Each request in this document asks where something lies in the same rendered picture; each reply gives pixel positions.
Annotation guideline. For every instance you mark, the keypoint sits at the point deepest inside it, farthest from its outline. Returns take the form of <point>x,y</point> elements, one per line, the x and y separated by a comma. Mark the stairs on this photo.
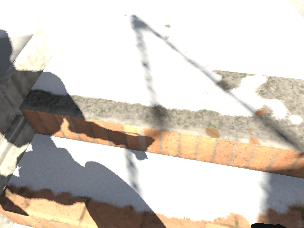
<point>84,173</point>

